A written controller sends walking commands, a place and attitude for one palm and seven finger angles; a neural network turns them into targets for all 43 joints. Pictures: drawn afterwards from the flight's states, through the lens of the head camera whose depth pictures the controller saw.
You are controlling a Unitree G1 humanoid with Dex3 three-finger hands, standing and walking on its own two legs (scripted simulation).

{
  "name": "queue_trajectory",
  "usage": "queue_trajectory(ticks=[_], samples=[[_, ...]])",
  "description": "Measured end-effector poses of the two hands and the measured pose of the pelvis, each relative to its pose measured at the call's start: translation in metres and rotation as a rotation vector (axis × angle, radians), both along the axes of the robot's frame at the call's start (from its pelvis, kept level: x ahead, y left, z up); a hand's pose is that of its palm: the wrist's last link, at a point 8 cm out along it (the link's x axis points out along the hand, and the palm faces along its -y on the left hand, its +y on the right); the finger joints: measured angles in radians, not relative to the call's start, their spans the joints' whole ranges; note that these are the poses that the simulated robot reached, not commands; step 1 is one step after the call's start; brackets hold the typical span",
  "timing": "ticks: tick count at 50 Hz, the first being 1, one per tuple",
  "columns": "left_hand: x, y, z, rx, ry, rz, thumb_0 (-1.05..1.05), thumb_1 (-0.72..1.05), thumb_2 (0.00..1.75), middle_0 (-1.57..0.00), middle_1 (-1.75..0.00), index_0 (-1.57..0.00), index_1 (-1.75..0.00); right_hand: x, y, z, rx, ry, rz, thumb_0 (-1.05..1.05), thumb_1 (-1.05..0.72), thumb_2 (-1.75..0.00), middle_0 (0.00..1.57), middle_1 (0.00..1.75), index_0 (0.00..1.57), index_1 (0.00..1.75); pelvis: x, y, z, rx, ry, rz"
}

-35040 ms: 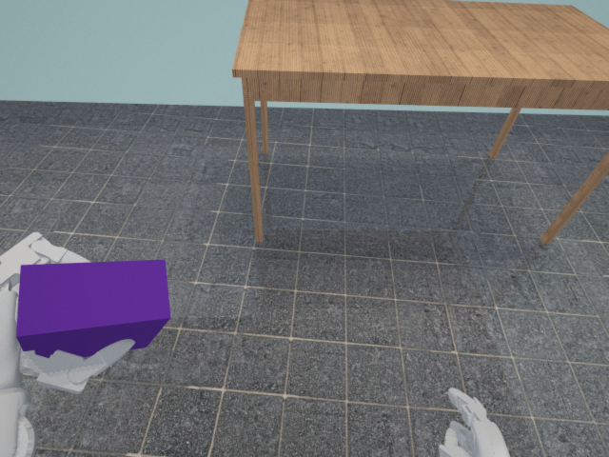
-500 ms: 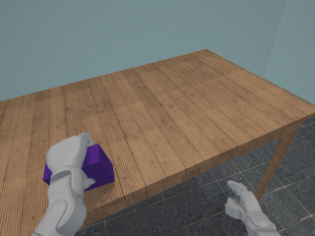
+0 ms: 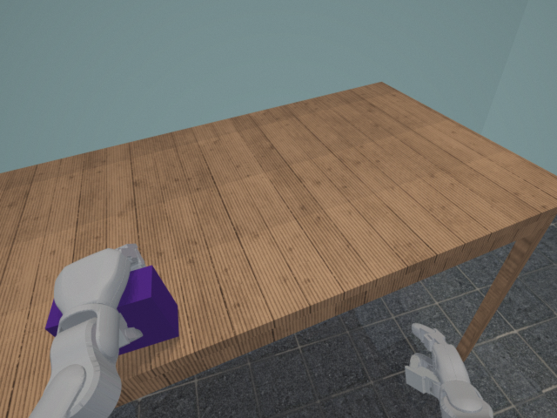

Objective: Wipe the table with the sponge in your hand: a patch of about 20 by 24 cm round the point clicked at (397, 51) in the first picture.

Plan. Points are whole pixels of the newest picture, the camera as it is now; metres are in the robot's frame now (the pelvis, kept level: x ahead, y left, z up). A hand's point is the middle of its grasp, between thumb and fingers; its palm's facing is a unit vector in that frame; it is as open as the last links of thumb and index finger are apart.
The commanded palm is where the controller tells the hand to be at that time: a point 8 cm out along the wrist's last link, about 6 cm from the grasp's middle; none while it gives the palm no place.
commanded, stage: wipe forward along the middle lane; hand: left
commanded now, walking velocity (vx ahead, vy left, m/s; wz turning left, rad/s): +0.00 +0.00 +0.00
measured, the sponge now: (125, 321) +0.22 +0.27 +0.04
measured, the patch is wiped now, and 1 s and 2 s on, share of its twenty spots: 1.00 1.00 1.00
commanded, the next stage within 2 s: slide back across to the first lane in 1.62 s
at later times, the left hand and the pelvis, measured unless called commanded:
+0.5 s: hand (116, 279) +0.27 +0.29 +0.09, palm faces +0.01 -0.10 -1.00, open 9.8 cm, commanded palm +0.25 +0.30 +0.13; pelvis +0.00 +0.00 +0.00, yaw +2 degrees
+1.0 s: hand (118, 257) +0.31 +0.31 +0.09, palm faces -0.05 -0.06 -1.00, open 9.9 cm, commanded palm +0.30 +0.32 +0.13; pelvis -0.01 -0.02 +0.00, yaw +2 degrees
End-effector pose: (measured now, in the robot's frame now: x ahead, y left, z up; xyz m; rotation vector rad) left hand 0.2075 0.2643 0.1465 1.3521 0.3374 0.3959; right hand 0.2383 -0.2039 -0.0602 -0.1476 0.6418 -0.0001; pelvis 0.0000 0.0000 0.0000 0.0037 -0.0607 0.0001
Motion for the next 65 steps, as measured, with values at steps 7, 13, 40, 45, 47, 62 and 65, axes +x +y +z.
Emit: queue_trajectory(ticks=[7, 13, 40, 45, 47, 62, 65], samples=[[0.007, 0.004, -0.002, 0.051, 0.016, -0.009, 0.0, -0.51, 1.05, -0.71, -1.4, -0.81, -1.31, -0.006, 0.008, -0.006, 0.003, 0.018, 0.009, 0.02, -0.9, -0.9, 0.2, 0.3, 0.2, 0.29, -0.002, 0.003, 0.0, 0.0, 0.004, 0.005], [0.019, 0.015, -0.003, 0.057, 0.036, 0.022, -0.01, -0.52, 1.05, -0.72, -1.39, -0.82, -1.3, -0.009, 0.009, -0.01, -0.001, 0.035, 0.009, 0.02, -0.9, -0.9, 0.2, 0.3, 0.2, 0.3, -0.004, 0.002, 0.001, 0.0, 0.015, 0.014], [0.07, 0.034, -0.003, 0.097, 0.132, 0.0, 0.01, -0.56, 1.06, -0.78, -1.34, -0.85, -1.3, -0.059, -0.039, -0.037, -0.071, 0.169, -0.077, 0.01, -0.9, -0.9, 0.2, 0.3, 0.2, 0.3, -0.011, -0.012, -0.002, -0.003, 0.068, 0.034], [0.077, 0.036, -0.003, 0.108, 0.139, -0.013, 0.01, -0.57, 1.06, -0.79, -1.33, -0.85, -1.3, -0.074, -0.047, -0.045, -0.076, 0.209, -0.1, 0.01, -0.9, -0.9, 0.2, 0.3, 0.2, 0.29, -0.013, -0.014, -0.003, -0.002, 0.083, 0.033], [0.08, 0.037, -0.003, 0.108, 0.134, -0.015, 0.01, -0.57, 1.06, -0.79, -1.33, -0.85, -1.3, -0.08, -0.049, -0.047, -0.077, 0.223, -0.109, 0.01, -0.9, -0.9, 0.2, 0.3, 0.2, 0.29, -0.014, -0.015, -0.003, -0.002, 0.089, 0.034], [0.114, 0.055, 0.003, 0.142, 0.156, 0.003, 0.02, -0.56, 1.07, -0.77, -1.35, -0.83, -1.33, -0.112, -0.063, -0.057, -0.092, 0.302, -0.17, 0.01, -0.91, -0.9, 0.2, 0.3, 0.2, 0.29, -0.016, -0.016, -0.005, -0.008, 0.132, 0.032], [0.121, 0.059, 0.002, 0.137, 0.167, 0.004, 0.02, -0.56, 1.07, -0.77, -1.36, -0.83, -1.34, -0.117, -0.064, -0.058, -0.096, 0.322, -0.181, 0.01, -0.91, -0.9, 0.2, 0.3, 0.2, 0.29, -0.013, -0.014, -0.005, -0.01, 0.141, 0.031]])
